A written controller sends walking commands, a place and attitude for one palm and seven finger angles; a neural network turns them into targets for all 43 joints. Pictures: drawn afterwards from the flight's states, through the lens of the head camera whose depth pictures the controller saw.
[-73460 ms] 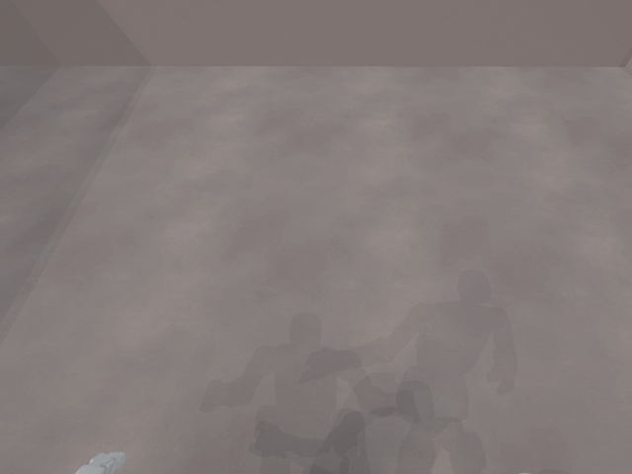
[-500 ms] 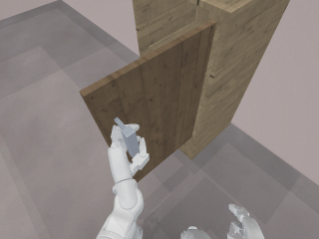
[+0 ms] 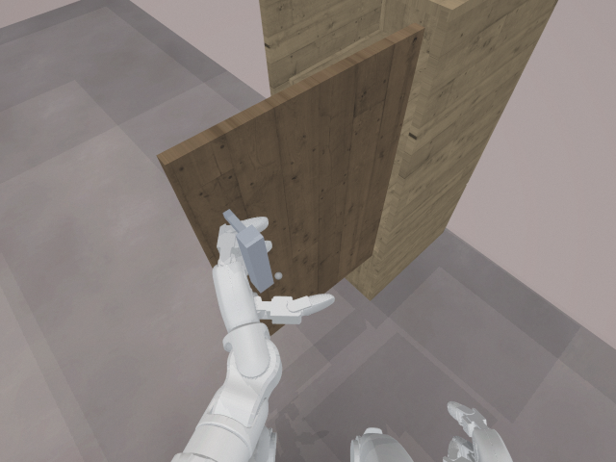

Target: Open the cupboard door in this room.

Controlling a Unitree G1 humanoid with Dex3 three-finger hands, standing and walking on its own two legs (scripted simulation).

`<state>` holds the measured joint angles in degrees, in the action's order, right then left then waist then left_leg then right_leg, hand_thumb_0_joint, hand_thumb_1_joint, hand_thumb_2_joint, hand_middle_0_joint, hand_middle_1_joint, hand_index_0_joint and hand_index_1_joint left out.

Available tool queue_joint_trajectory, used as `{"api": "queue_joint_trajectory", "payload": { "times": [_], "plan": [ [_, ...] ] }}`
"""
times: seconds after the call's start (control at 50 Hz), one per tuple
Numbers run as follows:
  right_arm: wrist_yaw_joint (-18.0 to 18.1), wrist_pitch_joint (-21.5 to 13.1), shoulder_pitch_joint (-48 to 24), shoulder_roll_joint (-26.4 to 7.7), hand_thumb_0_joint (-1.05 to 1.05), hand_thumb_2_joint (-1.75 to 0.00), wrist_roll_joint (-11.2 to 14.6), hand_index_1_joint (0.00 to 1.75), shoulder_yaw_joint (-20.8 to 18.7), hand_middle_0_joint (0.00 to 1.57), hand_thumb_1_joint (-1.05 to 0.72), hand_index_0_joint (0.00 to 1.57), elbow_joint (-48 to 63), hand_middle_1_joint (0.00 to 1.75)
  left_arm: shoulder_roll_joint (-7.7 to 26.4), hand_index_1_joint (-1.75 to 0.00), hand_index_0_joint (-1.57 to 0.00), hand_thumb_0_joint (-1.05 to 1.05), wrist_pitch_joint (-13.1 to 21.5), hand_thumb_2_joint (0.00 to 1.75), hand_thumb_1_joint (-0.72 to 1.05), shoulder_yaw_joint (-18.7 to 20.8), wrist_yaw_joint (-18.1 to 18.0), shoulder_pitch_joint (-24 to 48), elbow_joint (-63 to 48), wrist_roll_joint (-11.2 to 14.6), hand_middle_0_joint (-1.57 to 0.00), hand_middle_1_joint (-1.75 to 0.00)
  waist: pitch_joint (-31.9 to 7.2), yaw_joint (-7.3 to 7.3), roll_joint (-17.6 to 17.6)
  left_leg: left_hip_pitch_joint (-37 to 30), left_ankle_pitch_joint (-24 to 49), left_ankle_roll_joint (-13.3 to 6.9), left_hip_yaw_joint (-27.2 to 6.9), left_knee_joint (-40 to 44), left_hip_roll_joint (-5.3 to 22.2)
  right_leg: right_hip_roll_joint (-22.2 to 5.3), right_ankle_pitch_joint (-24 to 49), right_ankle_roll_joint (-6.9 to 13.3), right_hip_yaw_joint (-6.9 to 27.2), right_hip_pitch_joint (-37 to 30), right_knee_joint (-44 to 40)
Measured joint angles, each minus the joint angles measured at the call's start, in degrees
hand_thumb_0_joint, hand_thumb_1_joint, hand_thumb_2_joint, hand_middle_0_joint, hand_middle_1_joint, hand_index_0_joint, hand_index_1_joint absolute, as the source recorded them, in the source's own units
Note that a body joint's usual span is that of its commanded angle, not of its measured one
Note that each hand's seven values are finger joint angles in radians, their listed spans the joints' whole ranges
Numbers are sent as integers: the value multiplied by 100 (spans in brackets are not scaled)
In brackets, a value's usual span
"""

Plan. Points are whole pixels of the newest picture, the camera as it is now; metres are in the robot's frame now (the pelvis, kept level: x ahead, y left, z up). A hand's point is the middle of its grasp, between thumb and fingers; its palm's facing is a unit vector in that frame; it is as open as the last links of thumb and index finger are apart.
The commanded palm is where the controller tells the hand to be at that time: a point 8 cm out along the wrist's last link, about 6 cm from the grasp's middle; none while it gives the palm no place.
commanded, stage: open thumb and fingers to let go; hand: left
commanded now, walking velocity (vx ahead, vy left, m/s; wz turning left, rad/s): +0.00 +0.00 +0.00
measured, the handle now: (247, 251) +0.38 +0.09 +0.04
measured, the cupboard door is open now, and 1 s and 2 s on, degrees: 87 91 91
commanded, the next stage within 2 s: slide the hand sideways off the handle in 0.26 s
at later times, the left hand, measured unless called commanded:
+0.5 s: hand (273, 298) +0.32 +0.06 +0.03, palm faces -0.08 -0.99 -0.09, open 15.5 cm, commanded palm +0.30 +0.09 +0.04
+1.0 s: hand (252, 331) +0.27 +0.08 +0.03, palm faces -0.11 -0.99 +0.00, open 16.3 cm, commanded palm +0.25 +0.14 +0.04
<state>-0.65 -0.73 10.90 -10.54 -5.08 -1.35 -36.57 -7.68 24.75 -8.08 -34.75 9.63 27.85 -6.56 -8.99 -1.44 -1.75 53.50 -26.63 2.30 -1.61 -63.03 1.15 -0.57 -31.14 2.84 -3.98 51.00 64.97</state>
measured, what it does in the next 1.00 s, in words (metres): stands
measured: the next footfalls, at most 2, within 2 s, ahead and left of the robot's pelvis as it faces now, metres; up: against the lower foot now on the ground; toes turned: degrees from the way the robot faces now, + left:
none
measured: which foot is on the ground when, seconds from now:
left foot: down 0.00-1.00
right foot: down 0.00-1.00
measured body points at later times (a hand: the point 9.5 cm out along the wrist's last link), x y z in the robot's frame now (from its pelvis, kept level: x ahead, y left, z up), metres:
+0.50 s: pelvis -0.01 +0.03 -0.01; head +0.07 +0.02 +0.44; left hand +0.31 +0.11 +0.04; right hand +0.14 -0.20 -0.12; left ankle +0.04 +0.15 -0.65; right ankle +0.00 -0.09 -0.65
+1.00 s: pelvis +0.00 +0.03 -0.01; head +0.07 +0.02 +0.44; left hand +0.27 +0.13 +0.04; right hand +0.17 -0.19 -0.11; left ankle +0.04 +0.15 -0.65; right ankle +0.00 -0.09 -0.65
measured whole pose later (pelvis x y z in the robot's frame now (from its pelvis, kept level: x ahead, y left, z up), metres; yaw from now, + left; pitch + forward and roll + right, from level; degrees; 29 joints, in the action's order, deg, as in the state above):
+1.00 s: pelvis +0.00 +0.03 -0.01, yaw -1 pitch +16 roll -1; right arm -1.4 0.9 12.3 -11.3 -0.8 0.2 -27.2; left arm 2.1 23.4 -13.2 -6.7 -8.3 7.6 -0.2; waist -7.7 -0.4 -1.8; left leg 53.8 -29.1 -0.2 0.1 -67.1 0.7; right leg -1.0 -32.2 0.4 -2.1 50.8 67.2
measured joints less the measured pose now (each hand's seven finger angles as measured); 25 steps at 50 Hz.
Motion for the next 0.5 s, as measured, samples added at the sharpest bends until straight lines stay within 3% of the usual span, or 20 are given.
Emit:
{"api": "queue_joint_trajectory", "payload": {
  "times": [0.14, 0.38, 0.42, 0.46, 0.5],
  "plan": [
    [-35, -5, -8, 48, 1, -90, -30, 30, 17, 20, -91, 20, 12, 30, -23, -94, -28, 0, -23, 32, -46, -77, -128, 162, 113, -54, -28, -94, 3, -10, -3, 72, -33, -72, 32, -90, 1, 0, 26, -66, 34, 42, 6],
    [-113, -8, -92, 103, 1, -90, -27, 30, 80, 20, -91, 20, 51, 30, -36, -68, -40, -1, -206, 30, -50, -248, -76, 238, 100, -94, -42, -64, 8, 34, -15, 136, -44, -170, 55, -198, -19, -20, 78, -163, 58, 54, 4],
    [-146, 23, -70, 98, 1, -90, 16, 30, 90, 20, -91, 20, 126, 30, 109, -64, -37, -1, -182, 30, -50, -308, 295, 122, -33, -152, -41, -60, 17, 8, -4, 156, -39, -190, 56, -216, -47, -48, 74, -177, 58, 69, 31],
    [-148, 57, 18, 71, 1, -90, 100, 30, 89, 20, -91, 20, 261, 30, 439, -57, -31, -1, -47, 30, -49, -408, 1113, -37, -202, -94, -37, -54, 26, 5, -3, 179, -44, -209, 50, -253, -73, -74, 57, -189, 51, 83, 72],
    [-121, 77, 104, 8, 1, -90, 225, 30, 88, 20, -91, 20, 374, 30, 796, -51, -26, -1, 39, 30, -49, -550, 1964, -131, -347, 127, -32, -48, 60, 11, -43, 167, -65, -225, 40, -301, -86, -86, 38, -203, 41, 53, 99]
  ]
}}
